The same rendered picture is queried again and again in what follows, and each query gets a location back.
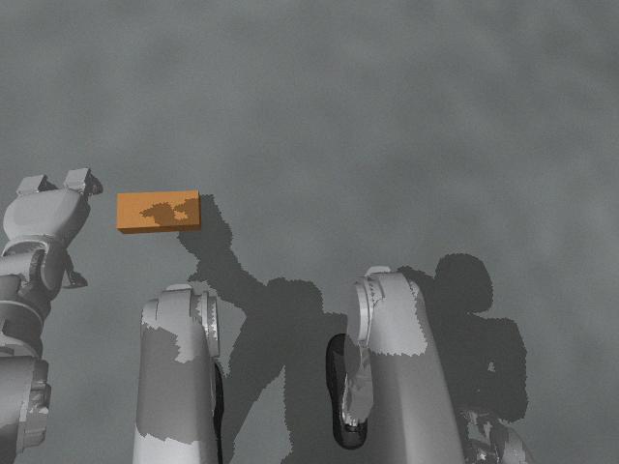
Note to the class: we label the small box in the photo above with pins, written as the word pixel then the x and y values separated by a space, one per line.
pixel 152 212

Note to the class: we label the left robot hand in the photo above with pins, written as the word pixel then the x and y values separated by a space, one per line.
pixel 43 209

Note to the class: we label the right robot hand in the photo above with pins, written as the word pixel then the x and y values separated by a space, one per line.
pixel 506 446

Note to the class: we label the right robot foot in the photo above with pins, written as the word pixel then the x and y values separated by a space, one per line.
pixel 347 436

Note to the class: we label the left robot arm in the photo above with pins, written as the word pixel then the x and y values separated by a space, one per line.
pixel 31 273

